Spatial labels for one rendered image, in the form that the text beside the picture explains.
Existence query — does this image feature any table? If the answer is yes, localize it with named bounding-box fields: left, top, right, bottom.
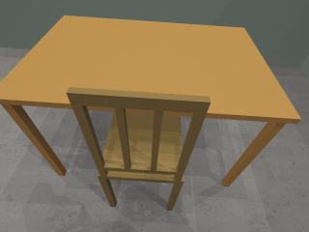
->
left=0, top=15, right=301, bottom=187

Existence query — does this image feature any chair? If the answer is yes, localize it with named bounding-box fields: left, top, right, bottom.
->
left=66, top=87, right=211, bottom=211

